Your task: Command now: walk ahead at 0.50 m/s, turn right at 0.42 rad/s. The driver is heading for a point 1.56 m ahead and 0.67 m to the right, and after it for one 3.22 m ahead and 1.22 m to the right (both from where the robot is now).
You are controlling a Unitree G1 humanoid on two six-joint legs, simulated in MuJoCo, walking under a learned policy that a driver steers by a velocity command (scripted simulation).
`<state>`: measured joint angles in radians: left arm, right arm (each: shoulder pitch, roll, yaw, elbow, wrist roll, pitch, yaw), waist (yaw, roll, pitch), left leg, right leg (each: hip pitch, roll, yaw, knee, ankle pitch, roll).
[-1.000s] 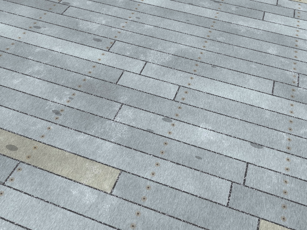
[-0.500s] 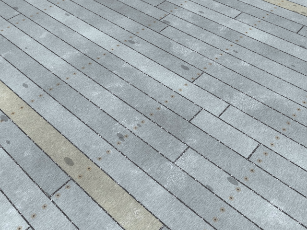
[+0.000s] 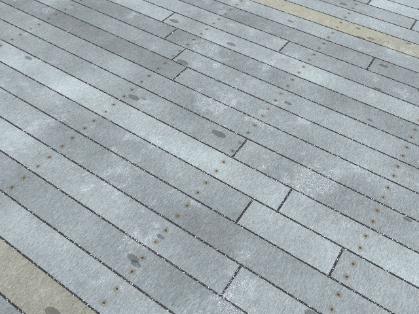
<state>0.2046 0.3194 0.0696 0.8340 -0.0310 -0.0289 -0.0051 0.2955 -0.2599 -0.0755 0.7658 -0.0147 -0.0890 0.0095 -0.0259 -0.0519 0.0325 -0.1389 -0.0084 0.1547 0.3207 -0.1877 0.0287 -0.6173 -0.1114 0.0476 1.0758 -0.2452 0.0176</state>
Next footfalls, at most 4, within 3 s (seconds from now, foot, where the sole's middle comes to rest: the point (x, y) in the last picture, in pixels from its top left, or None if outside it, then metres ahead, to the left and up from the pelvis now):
0.24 right None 0.29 -0.15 -0.78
0.76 left None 0.37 0.04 -0.78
1.12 right None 0.21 -0.17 -0.78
2.12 right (333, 287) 0.57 -0.40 -0.78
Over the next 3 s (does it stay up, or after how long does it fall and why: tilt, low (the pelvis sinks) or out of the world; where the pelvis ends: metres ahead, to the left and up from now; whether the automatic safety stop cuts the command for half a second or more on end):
stays up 0.91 -0.46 0.00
